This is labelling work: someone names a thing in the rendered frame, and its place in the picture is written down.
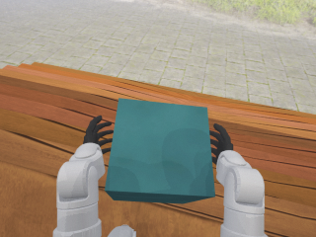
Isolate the carton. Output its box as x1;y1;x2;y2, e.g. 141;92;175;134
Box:
105;98;215;204

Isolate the left robot thigh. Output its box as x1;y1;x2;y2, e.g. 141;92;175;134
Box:
108;225;136;237

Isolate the robot left forearm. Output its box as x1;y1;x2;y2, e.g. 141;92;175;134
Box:
52;142;106;237

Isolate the right robot hand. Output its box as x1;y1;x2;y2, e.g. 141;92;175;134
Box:
209;123;233;165

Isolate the robot right forearm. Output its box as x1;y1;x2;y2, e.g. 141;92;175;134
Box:
216;150;268;237

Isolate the left robot hand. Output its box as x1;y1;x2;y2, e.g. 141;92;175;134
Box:
83;116;114;154

